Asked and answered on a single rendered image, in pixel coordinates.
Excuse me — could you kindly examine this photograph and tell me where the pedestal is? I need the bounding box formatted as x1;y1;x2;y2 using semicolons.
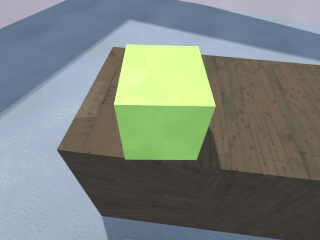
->
57;46;320;240

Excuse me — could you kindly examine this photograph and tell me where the carton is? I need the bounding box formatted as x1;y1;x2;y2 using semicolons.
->
114;44;216;160

